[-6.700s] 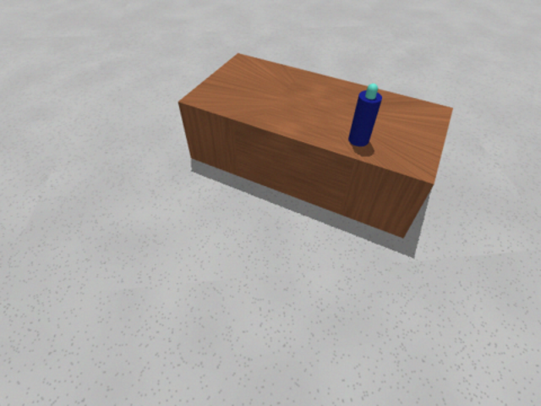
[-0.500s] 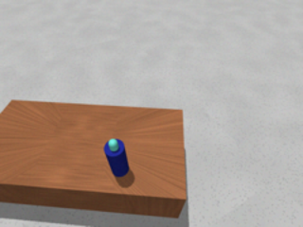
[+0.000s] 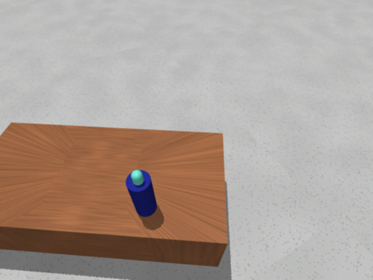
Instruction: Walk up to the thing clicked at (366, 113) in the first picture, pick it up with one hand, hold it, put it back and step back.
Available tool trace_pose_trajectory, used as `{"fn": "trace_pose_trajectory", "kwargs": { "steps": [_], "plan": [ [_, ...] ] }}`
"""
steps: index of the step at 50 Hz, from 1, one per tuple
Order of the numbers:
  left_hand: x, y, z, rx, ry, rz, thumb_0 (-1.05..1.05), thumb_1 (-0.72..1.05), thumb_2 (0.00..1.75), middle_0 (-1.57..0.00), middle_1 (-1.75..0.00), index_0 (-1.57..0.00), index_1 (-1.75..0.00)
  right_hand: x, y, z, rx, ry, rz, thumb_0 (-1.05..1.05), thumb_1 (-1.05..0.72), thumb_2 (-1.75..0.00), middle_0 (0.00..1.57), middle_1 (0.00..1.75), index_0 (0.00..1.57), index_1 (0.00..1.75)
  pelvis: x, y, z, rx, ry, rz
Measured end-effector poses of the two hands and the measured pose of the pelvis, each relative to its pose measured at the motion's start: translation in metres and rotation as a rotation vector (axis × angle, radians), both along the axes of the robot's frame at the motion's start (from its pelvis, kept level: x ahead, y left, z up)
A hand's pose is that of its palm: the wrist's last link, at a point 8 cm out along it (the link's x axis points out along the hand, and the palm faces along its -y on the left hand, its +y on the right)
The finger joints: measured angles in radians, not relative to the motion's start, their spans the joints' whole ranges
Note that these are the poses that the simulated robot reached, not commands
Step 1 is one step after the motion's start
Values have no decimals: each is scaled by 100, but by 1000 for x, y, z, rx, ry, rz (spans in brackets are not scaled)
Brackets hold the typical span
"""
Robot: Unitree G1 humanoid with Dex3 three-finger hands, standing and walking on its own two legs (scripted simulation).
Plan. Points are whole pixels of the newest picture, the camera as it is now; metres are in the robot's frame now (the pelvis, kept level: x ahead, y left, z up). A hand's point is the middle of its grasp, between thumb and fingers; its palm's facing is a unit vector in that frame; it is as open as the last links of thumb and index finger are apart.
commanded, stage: stand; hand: left
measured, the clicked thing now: (141, 191) +0.47 +0.18 -0.29
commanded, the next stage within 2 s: go down in 0.72 s
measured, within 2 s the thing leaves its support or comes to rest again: neither
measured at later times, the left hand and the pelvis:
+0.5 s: hand out of the picture +0.09 +0.26 -0.15, palm faces +0.00 -0.94 -0.35, open 7.4 cm; pelvis +0.01 +0.00 +0.00, yaw +0 degrees
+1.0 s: hand out of the picture +0.15 +0.26 -0.15, palm faces +0.04 -0.94 -0.33, open 9.6 cm; pelvis -0.01 +0.01 -0.01, yaw -1 degrees
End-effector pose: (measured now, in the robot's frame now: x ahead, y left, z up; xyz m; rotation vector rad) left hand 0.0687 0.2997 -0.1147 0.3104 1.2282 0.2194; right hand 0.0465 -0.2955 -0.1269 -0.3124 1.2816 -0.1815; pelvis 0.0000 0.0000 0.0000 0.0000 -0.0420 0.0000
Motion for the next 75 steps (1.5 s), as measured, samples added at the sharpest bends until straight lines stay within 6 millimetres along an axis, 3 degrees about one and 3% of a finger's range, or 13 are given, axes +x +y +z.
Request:
{"fn": "trace_pose_trajectory", "kwargs": {
  "steps": [18, 42, 44, 51, 54, 62, 68, 75],
  "plan": [
    [12, 1, 0, -2, -11, -8, 1, 90, 90, -20, -30, -21, -30, 14, 2, 1, -3, -19, 5, 0, -90, -90, 20, 30, 21, 30, 6, 2, 0, -2, 2, -1],
    [13, 6, 0, -1, -13, -9, 1, 90, 90, -20, -30, -21, -30, 22, 7, 4, -7, -42, 2, 0, -91, -90, 20, 30, 21, 30, 9, 7, 0, -2, -5, -6],
    [21, 4, 1, -5, -63, 9, 1, 88, 88, -18, -28, -19, -28, 25, 10, 5, -6, -93, -15, 0, -92, -91, 20, 30, 21, 30, 5, 8, -1, 0, 18, -6],
    [74, 2, -4, -16, -162, -13, 1, 60, 60, -9, -14, -11, -13, 30, 36, 2, 35, -206, -31, 0, -100, -93, 20, 30, 20, 30, -15, 8, -11, 11, 103, -27],
    [86, 5, 1, -4, -192, -19, 1, 43, 44, -7, -10, -9, -9, 26, 46, 2, 53, -234, -52, 0, -101, -93, 20, 30, 21, 30, -16, 10, -12, 11, 120, -37],
    [80, 12, 8, 4, -118, 6, 1, 2, 17, -7, -4, -8, -3, 38, 63, 3, 71, -340, -59, 1, -98, -91, 20, 30, 21, 30, -12, 21, -16, 1, 131, -41],
    [71, 15, 1, -24, -111, 26, 1, -24, 10, -8, -4, -9, -4, 62, 69, 12, 50, -423, -8, 1, -94, -90, 20, 30, 21, 30, -9, 26, -20, -6, 145, -31],
    [77, 21, 4, -30, -164, 1, 0, -39, 6, -8, -5, -9, -5, 89, 75, 21, 10, -511, 35, 1, -92, -90, 20, 30, 21, 30, -3, 33, -27, -20, 162, -23]
  ]
}}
